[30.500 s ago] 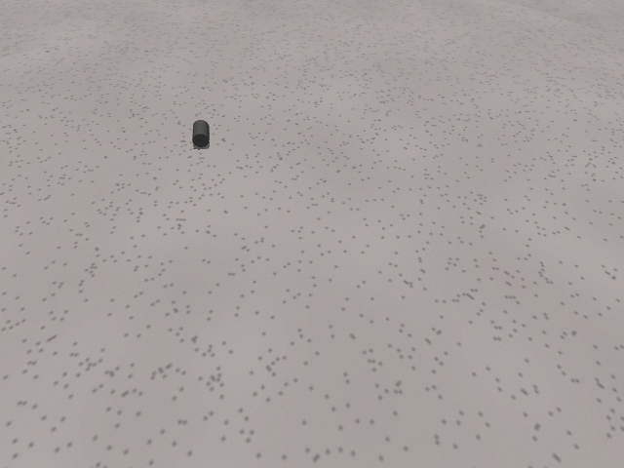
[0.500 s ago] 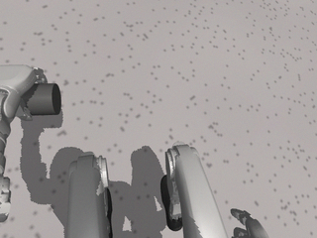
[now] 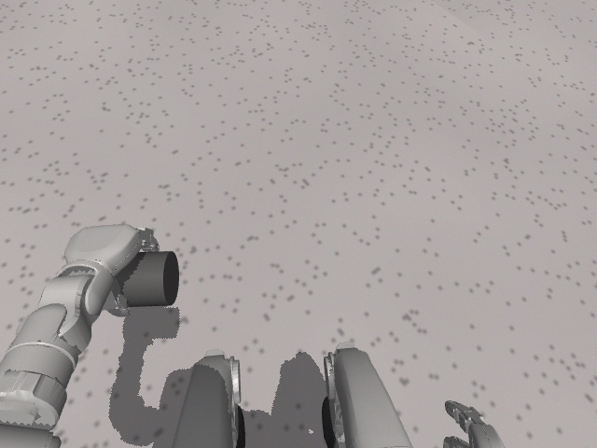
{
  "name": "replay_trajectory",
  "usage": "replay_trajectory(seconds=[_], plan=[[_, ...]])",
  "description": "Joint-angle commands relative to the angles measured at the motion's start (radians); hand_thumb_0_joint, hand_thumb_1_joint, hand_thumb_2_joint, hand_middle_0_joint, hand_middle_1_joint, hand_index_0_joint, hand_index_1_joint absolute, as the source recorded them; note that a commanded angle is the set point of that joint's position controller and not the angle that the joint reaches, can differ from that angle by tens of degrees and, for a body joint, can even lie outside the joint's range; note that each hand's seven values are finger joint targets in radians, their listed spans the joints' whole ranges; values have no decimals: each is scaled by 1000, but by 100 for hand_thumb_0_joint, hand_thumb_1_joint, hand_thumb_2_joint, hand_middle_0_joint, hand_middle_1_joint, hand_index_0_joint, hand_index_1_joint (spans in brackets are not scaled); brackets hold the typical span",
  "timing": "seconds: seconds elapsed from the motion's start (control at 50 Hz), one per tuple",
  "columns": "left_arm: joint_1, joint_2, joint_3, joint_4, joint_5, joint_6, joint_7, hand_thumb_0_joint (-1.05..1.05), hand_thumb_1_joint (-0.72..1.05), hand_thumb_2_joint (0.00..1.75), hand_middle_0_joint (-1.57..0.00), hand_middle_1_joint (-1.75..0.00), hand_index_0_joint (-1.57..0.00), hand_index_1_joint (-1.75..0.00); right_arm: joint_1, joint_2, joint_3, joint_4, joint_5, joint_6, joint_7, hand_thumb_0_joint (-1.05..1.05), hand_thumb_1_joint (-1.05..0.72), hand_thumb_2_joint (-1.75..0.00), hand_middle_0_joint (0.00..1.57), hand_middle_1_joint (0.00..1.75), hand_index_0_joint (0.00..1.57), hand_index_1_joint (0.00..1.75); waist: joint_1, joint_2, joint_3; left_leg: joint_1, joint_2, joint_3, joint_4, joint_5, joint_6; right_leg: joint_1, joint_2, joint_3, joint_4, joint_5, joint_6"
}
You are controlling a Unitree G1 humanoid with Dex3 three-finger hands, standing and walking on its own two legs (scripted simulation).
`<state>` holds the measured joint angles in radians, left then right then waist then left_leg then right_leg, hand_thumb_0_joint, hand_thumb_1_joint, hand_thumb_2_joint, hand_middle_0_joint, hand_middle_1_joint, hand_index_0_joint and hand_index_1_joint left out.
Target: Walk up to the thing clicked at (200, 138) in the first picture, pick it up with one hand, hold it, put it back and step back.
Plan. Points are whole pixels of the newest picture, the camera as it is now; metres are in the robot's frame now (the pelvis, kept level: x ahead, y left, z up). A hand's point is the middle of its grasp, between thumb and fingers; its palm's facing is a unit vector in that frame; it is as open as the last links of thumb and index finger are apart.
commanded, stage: lift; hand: left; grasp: from above
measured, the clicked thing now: (129, 279) +0.38 +0.24 -0.11
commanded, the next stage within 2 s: hold in 0.66 s
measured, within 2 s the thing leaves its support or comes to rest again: neither
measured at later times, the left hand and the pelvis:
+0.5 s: hand (99, 246) +0.37 +0.22 +0.04, palm faces -0.46 -0.05 -0.89, open 10.6 cm; pelvis +0.04 +0.00 +0.12, yaw +1 degrees
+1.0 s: hand (79, 208) +0.39 +0.23 +0.09, palm faces -0.48 -0.04 -0.88, open 10.5 cm; pelvis +0.08 +0.00 +0.16, yaw +0 degrees
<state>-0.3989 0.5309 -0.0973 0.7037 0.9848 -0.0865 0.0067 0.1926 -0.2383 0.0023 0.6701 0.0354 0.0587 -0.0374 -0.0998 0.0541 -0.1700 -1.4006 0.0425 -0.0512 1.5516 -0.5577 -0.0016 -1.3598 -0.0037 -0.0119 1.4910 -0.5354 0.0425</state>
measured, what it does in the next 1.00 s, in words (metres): rises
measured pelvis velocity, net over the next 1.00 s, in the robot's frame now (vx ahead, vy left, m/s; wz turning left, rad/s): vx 0.08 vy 0.00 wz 0.00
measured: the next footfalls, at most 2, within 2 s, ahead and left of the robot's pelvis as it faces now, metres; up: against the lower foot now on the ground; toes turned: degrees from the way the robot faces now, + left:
none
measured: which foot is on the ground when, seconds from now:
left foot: down 0.00-1.00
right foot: down 0.00-1.00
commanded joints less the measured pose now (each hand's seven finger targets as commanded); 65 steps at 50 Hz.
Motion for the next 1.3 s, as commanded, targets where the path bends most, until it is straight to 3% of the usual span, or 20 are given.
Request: replay_trajectory(seconds=[0.0, 0.12, 0.28, 0.3, 0.32, 0.42, 0.52, 0.62, 0.68, 0.88, 0.9, 0.92, 0.94, 1.04, 1.1, 1.12, 1.14, 1.28], plan=[[-330, 242, 111, -161, -3, 5, 78, 0, 82, 80, -112, -62, -113, -61, 54, -160, -63, -67, 0, -57, -29, 0, -89, -90, 20, 30, 20, 30, -8, 55, -358, 416, -33, 0, -370, -21, 25, 312, 35, -8, -330, 14, -54], [-320, 173, 62, -127, 16, -1, 106, 0, 76, 78, -107, -61, -108, -61, 61, -157, -73, -47, 3, -91, -32, 0, -89, -90, 20, 30, 20, 30, 7, 73, -324, 554, -34, 1, -495, 14, 15, 417, 37, 3, -442, 47, -56], [-333, 145, 34, -119, 27, 14, 156, 0, 75, 80, -109, -60, -108, -61, 66, -154, -80, -30, 7, -115, -31, 0, -89, -90, 20, 30, 20, 30, 19, 48, -274, 701, -44, 26, -617, 82, 9, 567, 39, 10, -592, 91, -53], [-336, 161, 49, -125, 26, 16, 161, 0, 77, 77, -109, -62, -110, -61, 71, -161, -84, -25, 6, -118, -31, 0, -89, -90, 20, 30, 20, 30, 19, 47, -287, 727, -43, 31, -630, 107, 9, 594, 38, 13, -607, 115, -51], [-326, 137, 29, -108, 27, 23, 164, 0, 78, 77, -109, -61, -110, -60, 74, -156, -82, -17, 6, -120, -31, 0, -89, -90, 20, 30, 20, 30, 18, 41, -285, 749, -42, 27, -641, 143, 6, 607, 39, 9, -612, 148, -52], [-309, 140, 33, -83, 32, 55, 179, 0, 79, 77, -109, -64, -110, -62, 90, -159, -87, -7, 5, -113, -29, 0, -89, -90, 20, 30, 20, 30, 34, 8, -282, 824, -46, 39, -687, 292, 8, 722, 36, 15, -674, 290, -46], [-274, 94, 4, -44, 21, 74, 153, 0, 83, 77, -110, -66, -113, -63, 89, -157, -91, -10, 4, -105, -23, 0, -89, -89, 20, 30, 20, 30, 36, 11, -239, 896, -46, 42, -755, 332, 4, 766, 35, 13, -729, 318, -48], [-263, 97, 10, -81, 5, 70, 117, 0, 84, 76, -111, -67, -115, -63, 79, -152, -94, -23, 4, -96, -23, 0, -89, -89, 20, 30, 20, 30, 49, 12, -241, 957, -49, 50, -804, 399, 3, 854, 36, 14, -782, 375, -45], [-245, 104, 14, -98, 14, 56, 102, 0, 82, 76, -110, -67, -114, -63, 80, -158, -99, -31, 3, -91, -23, 0, -89, -89, 20, 30, 20, 30, 47, 23, -251, 1017, -44, 49, -823, 471, -2, 867, 39, 5, -789, 422, -50], [-262, 104, 12, -151, 50, 39, 102, 0, 83, 75, -112, -59, -114, -57, 76, -162, -107, -30, 3, -72, -21, 0, -89, -89, 20, 30, 20, 30, 49, 22, -236, 1104, -46, 59, -874, 572, -3, 927, 40, 5, -842, 506, -49], [-273, 117, 21, -166, 49, 42, 105, 0, 83, 77, -113, -59, -115, -57, 69, -161, -106, -33, 3, -69, -20, 0, -89, -89, 20, 30, 20, 30, 59, 18, -236, 1108, -49, 61, -882, 574, -3, 941, 37, 8, -851, 515, -48], [-260, 97, 14, -146, 41, 45, 103, 0, 82, 79, -115, -58, -115, -58, 74, -159, -105, -32, 2, -68, -18, 0, -89, -89, 20, 30, 20, 30, 45, 8, -216, 1100, -49, 60, -888, 571, -3, 944, 38, 6, -854, 514, -48], [-268, 100, 14, -175, 36, 46, 103, 0, 83, 80, -115, -59, -116, -59, 65, -161, -106, -38, 3, -67, -17, 0, -89, -89, 20, 30, 20, 30, 63, 21, -230, 1122, -49, 62, -897, 573, -5, 957, 35, 5, -861, 510, -49], [-223, 86, -1, -150, 30, 54, 67, 0, 82, 79, -114, -57, -115, -57, 66, -169, -113, -46, 6, -58, -10, 0, -89, -89, 20, 30, 20, 30, 59, 6, -213, 1147, -42, 62, -908, 640, -2, 972, 42, -2, -873, 544, -49], [-206, 88, 2, -164, 32, 53, 48, 0, 83, 80, -116, -57, -116, -57, 56, -164, -110, -60, 8, -50, -10, 0, -89, -89, 20, 30, 20, 30, 65, -12, -203, 1132, -52, 72, -916, 626, 5, 1004, 37, 8, -889, 561, -45], [-235, 99, 7, -225, 26, 46, 43, 0, 83, 82, -117, -56, -116, -57, 44, -163, -109, -67, 8, -48, -10, 0, -89, -89, 20, 30, 20, 30, 75, 12, -220, 1149, -54, 75, -926, 616, 1, 1022, 36, 9, -894, 555, -46], [-215, 91, 4, -196, 26, 47, 37, 0, 83, 82, -118, -55, -117, -56, 44, -164, -109, -65, 8, -48, -11, 0, -89, -89, 20, 30, 20, 30, 64, 13, -216, 1159, -51, 73, -928, 624, 0, 1008, 39, 7, -893, 553, -47], [-210, 110, 25, -221, 32, 41, 29, 0, 84, 79, -119, -53, -118, -55, 21, -165, -102, -94, 13, -39, -15, 0, -89, -89, 20, 30, 20, 30, 77, 0, -159, 1147, -49, 73, -963, 574, 2, 1014, 38, 9, -919, 512, -50]])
